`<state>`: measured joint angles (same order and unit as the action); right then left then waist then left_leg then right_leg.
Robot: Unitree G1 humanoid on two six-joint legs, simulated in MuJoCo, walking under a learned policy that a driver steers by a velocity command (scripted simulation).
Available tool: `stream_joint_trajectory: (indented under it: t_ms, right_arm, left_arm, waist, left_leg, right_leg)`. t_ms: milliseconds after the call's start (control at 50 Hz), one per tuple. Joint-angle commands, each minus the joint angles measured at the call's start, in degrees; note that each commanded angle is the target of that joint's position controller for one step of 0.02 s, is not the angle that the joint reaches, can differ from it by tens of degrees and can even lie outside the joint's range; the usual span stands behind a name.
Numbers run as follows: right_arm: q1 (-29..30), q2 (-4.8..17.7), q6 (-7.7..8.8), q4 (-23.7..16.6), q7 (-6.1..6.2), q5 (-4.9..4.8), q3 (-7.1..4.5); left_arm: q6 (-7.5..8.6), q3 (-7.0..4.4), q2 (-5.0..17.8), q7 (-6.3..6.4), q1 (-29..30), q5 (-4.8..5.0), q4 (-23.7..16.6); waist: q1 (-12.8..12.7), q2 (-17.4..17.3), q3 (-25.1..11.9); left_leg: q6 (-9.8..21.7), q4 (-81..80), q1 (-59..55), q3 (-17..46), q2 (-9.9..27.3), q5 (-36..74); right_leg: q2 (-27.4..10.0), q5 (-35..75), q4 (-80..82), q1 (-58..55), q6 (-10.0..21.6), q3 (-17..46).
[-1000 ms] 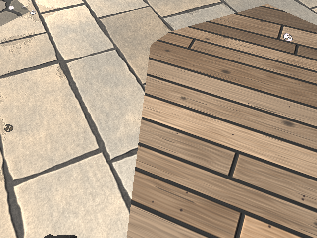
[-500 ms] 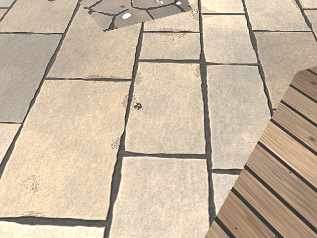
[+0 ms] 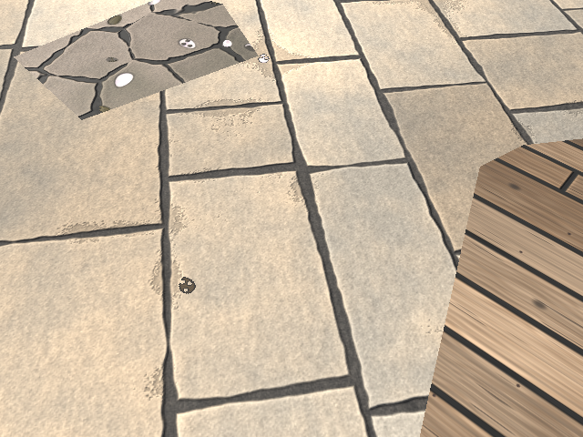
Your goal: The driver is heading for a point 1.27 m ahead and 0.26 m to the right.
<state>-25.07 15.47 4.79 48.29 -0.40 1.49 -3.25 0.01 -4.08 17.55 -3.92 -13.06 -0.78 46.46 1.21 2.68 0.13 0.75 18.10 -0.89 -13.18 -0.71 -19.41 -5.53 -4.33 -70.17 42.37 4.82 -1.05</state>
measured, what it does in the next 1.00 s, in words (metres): walks ahead, turning right: right foot, then left foot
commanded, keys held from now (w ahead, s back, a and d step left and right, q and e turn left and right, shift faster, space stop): w+e+shift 0.48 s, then w+shift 0.04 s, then w+q+shift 0.48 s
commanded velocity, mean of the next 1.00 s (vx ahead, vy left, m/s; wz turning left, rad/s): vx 0.99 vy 0.00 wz -0.35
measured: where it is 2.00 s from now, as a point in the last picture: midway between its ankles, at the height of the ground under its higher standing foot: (395, 160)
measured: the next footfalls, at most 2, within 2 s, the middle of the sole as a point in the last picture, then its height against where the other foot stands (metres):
right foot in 0.22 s outside the picture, level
left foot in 0.64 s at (315, 319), level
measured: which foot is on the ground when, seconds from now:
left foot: down 0.00-0.22, up 0.24-0.62, down 0.64-1.00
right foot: up 0.00-0.20, down 0.22-0.66, up 0.68-1.00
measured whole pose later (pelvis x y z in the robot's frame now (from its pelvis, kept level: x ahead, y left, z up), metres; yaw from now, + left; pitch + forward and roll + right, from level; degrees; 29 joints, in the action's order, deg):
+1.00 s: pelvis +0.89 -0.21 +0.00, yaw -19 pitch +3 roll +1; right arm -34.1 15.6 4.0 52.5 -1.2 -0.4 -3.9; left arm 5.2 3.2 13.9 -2.6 4.7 -2.5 34.1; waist 9.1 0.0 0.5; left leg 3.8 14.5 -4.1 11.6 -5.0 -20.3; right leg -2.9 -1.6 -32.8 35.2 -0.5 3.2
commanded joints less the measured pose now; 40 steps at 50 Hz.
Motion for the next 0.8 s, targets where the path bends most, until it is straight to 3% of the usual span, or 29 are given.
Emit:
stream_joint_trajectory:
  t_ms: [20, 80, 120, 140, 180, 200, 220, 240, 260, 280, 300, 320, 340, 380, 420, 460, 500, 540, 580, 600, 620, 640, 660, 680, 700, 720, 740, 760, 800]
  right_arm:
    - [2.2, 1.6, 1.95, -1.8, 0.28, 0.24, 0.29]
    - [0.7, 3.9, 1.57, 0.1, 1.50, 0.28, 0.21]
    - [0.1, 6.7, 1.25, 0.4, 2.37, 0.18, 0.02]
    - [-0.2, 8.8, 0.75, 0.5, 3.07, 0.19, -0.40]
    - [4.0, 12.7, -0.90, -0.9, 4.01, 0.84, -1.58]
    - [7.5, 13.7, -1.73, -2.4, 3.72, 1.24, -2.01]
    - [9.5, 12.6, -2.17, -2.7, 2.47, 0.79, -2.07]
    - [12.1, 2.8, -1.21, -5.1, 0.90, 1.52, 0.57]
    - [9.9, 2.8, 0.40, -12.4, 0.75, 0.13, 1.00]
    - [12.2, 5.6, 2.20, -12.9, 0.74, 1.10, 1.29]
    - [12.9, 7.2, 2.95, -12.4, 0.56, 0.83, 1.19]
    - [13.8, 6.9, 2.63, -11.8, 0.72, 1.55, 1.25]
    - [13.9, 6.4, 1.61, -11.5, 0.87, 2.79, 1.66]
    - [13.2, 5.0, -1.06, -11.6, 0.36, 3.56, 2.28]
    - [21.7, 4.8, -1.45, -15.4, -0.25, 2.76, 2.86]
    - [27.1, 2.8, -1.46, -17.2, -0.74, 1.49, 3.77]
    - [29.7, 2.1, -1.07, -18.7, -0.94, 0.44, 4.24]
    - [30.0, 2.9, -0.66, -18.4, -0.94, 0.46, 4.00]
    - [26.1, 5.4, -0.26, -17.0, -0.34, 0.74, 2.82]
    - [20.2, 8.3, -0.02, -15.2, 0.27, 0.53, 1.47]
    - [10.3, 10.6, -0.04, -12.2, 1.02, 0.08, 0.10]
    - [-2.8, 13.3, -0.39, -8.3, 1.94, -0.04, -1.31]
    - [-8.7, 18.2, -0.08, -7.0, 2.17, 2.19, -2.78]
    - [-6.4, 17.2, -0.69, -5.6, 0.59, 1.30, -3.02]
    - [2.3, 12.6, -0.74, -6.9, -0.17, 0.53, -2.53]
    - [4.6, 9.1, -0.64, -6.7, -0.70, -0.28, -1.95]
    - [3.3, 7.3, -0.58, -5.3, -0.88, -0.09, -1.40]
    - [0.7, 5.7, -0.43, -3.3, -0.67, -0.12, -0.77]
    - [-0.5, 6.9, 0.12, -1.1, -0.14, -0.78, -0.97]
  left_arm:
    - [0.04, 1.17, -0.9, -0.98, 6.0, 0.18, -5.2]
    - [0.29, 2.19, -0.8, -1.73, 11.9, -0.26, -7.9]
    - [0.23, 2.36, 0.2, -1.60, 12.4, 0.28, -8.4]
    - [0.03, 2.24, 1.1, -1.28, 10.4, 0.48, -8.0]
    - [-0.45, 0.70, 5.3, -0.28, -4.2, 0.62, -4.3]
    - [-0.42, -1.00, 8.5, 0.62, -16.2, 0.47, -0.7]
    - [0.06, -2.71, 10.5, 2.03, -22.3, 0.80, 1.9]
    - [-0.19, -3.41, 12.9, 3.08, -15.2, 1.50, 1.9]
    - [-0.54, -4.02, 17.3, 2.75, -11.2, -0.23, -0.6]
    - [-0.25, -4.08, 15.1, 3.01, -11.4, -0.31, -1.6]
    - [0.19, -3.29, 11.4, 3.42, -10.6, -0.51, -0.8]
    - [0.85, -2.66, 9.5, 3.56, -8.2, -0.58, -0.5]
    - [2.22, -2.00, 8.5, 3.81, -7.5, -0.10, -0.8]
    - [3.77, -1.39, 7.7, 4.09, -5.4, 0.44, -1.3]
    - [5.07, -1.60, 8.7, 3.92, -7.0, 0.41, -1.3]
    - [5.05, -2.15, 9.3, 3.61, -7.9, 0.48, -1.2]
    - [5.19, -2.37, 9.3, 3.20, -11.6, 1.24, 0.2]
    - [5.47, -2.18, 8.8, 3.26, -13.6, 1.40, 1.5]
    - [5.98, -2.07, 10.0, 3.63, -14.8, 0.89, 2.4]
    - [6.02, -2.34, 11.8, 3.81, -14.5, -0.04, 2.8]
    - [5.68, -2.68, 13.1, 4.01, -12.1, -1.06, 2.8]
    - [5.47, -2.38, 11.7, 4.27, -7.6, -2.13, 1.8]
    - [5.66, -0.21, 2.4, 4.17, -12.5, -0.55, -0.4]
    - [6.56, 1.12, 1.5, 3.43, -15.1, 0.40, -1.0]
    - [6.42, 1.18, 4.2, 3.75, -8.5, -0.60, -1.9]
    - [6.49, 1.31, 5.7, 3.38, -2.8, -1.58, -3.2]
    - [6.55, 1.54, 5.5, 3.06, 1.3, -2.41, -4.8]
    - [6.20, 1.94, 4.7, 2.71, 4.0, -3.44, -7.0]
    - [5.27, 3.25, 2.2, 2.04, 3.9, -4.30, -8.9]
  waist:
    - [-1.9, -6.6, 9.7]
    - [-2.5, -5.0, 11.0]
    - [-3.5, -5.7, 8.1]
    - [-5.1, -7.3, 5.7]
    - [-13.3, -10.6, -2.4]
    - [-18.5, -10.0, -7.0]
    - [-20.0, -4.1, -7.9]
    - [-12.7, 9.8, 0.1]
    - [-6.6, 11.5, -7.9]
    - [-7.5, 0.5, -7.4]
    - [-4.8, -6.2, -0.3]
    - [-1.8, -10.3, 3.6]
    - [-0.1, -11.2, 5.9]
    - [2.4, -9.8, 5.5]
    - [0.2, -8.5, 8.3]
    - [-2.6, -7.0, 7.3]
    - [-5.6, -1.9, 5.2]
    - [-7.2, -1.7, 3.1]
    - [-6.0, 0.5, -0.2]
    - [-2.7, 1.7, -3.6]
    - [3.2, 2.9, -7.9]
    - [10.6, 2.7, -11.9]
    - [7.3, -13.8, -19.1]
    - [4.6, -21.5, -20.4]
    - [2.5, -12.5, -9.1]
    - [2.4, -4.6, -5.4]
    - [2.0, -1.4, -2.3]
    - [1.3, -1.6, 0.0]
    - [-1.8, -4.7, 2.5]
  left_leg:
    - [-0.6, -12.8, 5.7, 1.7, 12.7, 23.1]
    - [-1.6, -12.9, 1.4, -3.8, 12.2, 40.5]
    - [-2.6, -7.9, -1.7, -5.9, 12.2, 68.8]
    - [-2.7, -3.3, -4.6, -6.0, 13.2, 80.5]
    - [-2.0, 14.9, -5.4, -4.3, 15.9, 93.4]
    - [-0.5, 30.6, 0.0, -2.2, 16.4, 88.8]
    - [0.6, 52.8, 10.5, -1.8, 11.0, 55.6]
    - [0.3, 72.8, 31.1, 1.0, -0.2, -3.9]
    - [-1.8, 82.0, 49.1, 13.6, -3.4, -8.4]
    - [-0.9, 77.0, 52.4, 19.4, 0.3, -4.9]
    - [-0.8, 70.5, 51.0, 19.5, 2.7, -1.4]
    - [-1.4, 65.9, 47.7, 18.9, 4.6, -0.8]
    - [-2.2, 62.4, 43.4, 19.0, 6.0, -0.6]
    - [-4.7, 54.9, 39.0, 17.7, 8.2, -1.3]
    - [-6.1, 42.9, 36.5, 15.0, 8.6, 4.2]
    - [-5.8, 30.3, 31.9, 13.4, 6.8, 16.0]
    - [-3.9, 21.0, 28.3, 11.8, 4.7, 24.9]
    - [-1.5, 14.7, 25.3, 10.4, 3.0, 28.9]
    - [1.2, 12.3, 21.5, 9.4, 0.4, 25.0]
    - [2.6, 12.2, 17.3, 9.5, -1.3, 19.5]
    - [3.7, 11.8, 9.2, 9.0, -1.9, 15.6]
    - [5.1, 14.4, -4.2, 11.1, 1.3, 10.2]
    - [12.4, 14.8, -20.6, 37.0, 16.4, -5.1]
    - [17.0, -0.8, -23.1, 65.7, 21.0, -13.0]
    - [17.2, -3.1, -15.1, 60.0, 18.7, -16.7]
    - [16.3, -2.8, -7.6, 52.7, 16.6, -12.6]
    - [15.3, -3.3, -1.5, 47.8, 14.1, -7.2]
    - [15.0, -3.6, 3.2, 44.9, 11.6, -1.3]
    - [15.8, -6.7, 8.5, 43.2, 9.8, -2.6]
  right_leg:
    - [-0.4, 6.2, 4.1, 5.6, 0.9, -1.5]
    - [1.5, 6.3, 16.8, 2.3, 3.2, -7.1]
    - [6.4, 5.8, 23.2, -7.1, 5.3, -12.4]
    - [8.4, 4.0, 24.2, -10.9, 6.1, -13.5]
    - [11.1, -3.2, 24.1, -25.6, 8.4, -12.0]
    - [11.4, -8.0, 26.5, -38.1, 10.6, -8.3]
    - [10.2, -8.7, 34.2, -49.6, 13.0, -2.4]
    - [4.1, -6.9, 33.8, -50.0, 14.5, 11.1]
    - [-4.6, -11.2, 44.3, -61.5, 25.7, 39.9]
    - [-8.5, -23.1, 55.0, -59.5, 24.1, 48.2]
    - [-7.7, -24.5, 58.7, -50.8, 21.3, 45.8]
    - [-5.3, -20.4, 59.3, -42.8, 18.7, 40.5]
    - [-2.0, -8.1, 57.1, -35.7, 17.2, 35.0]
    - [1.8, -11.5, 60.2, -26.5, 16.6, 29.4]
    - [4.4, -2.8, 61.7, -20.6, 16.1, 26.0]
    - [7.8, 2.4, 61.3, -20.2, 13.0, 21.9]
    - [6.9, 15.7, 59.6, -25.3, 10.7, 21.5]
    - [5.2, 22.7, 59.4, -32.8, 9.0, 19.9]
    - [2.5, 42.0, 52.6, -41.7, 6.7, 18.5]
    - [1.2, 50.4, 45.0, -46.3, 5.3, 18.0]
    - [1.5, 52.9, 33.9, -46.4, 4.3, 16.1]
    - [3.6, 45.7, 17.9, -37.4, 3.5, 13.6]
    - [11.6, 3.5, -10.5, -18.4, 0.5, 9.6]
    - [17.1, -21.2, -16.6, -5.2, 0.0, 11.1]
    - [9.6, -14.8, -14.8, 1.1, 1.1, 9.6]
    - [6.8, -11.1, -10.7, -0.1, 0.9, 8.6]
    - [5.5, -10.8, -7.1, -1.5, 0.5, 8.0]
    - [4.8, -11.7, -3.8, -2.6, -0.6, 7.5]
    - [2.6, -14.6, 2.3, -1.8, -2.7, 7.1]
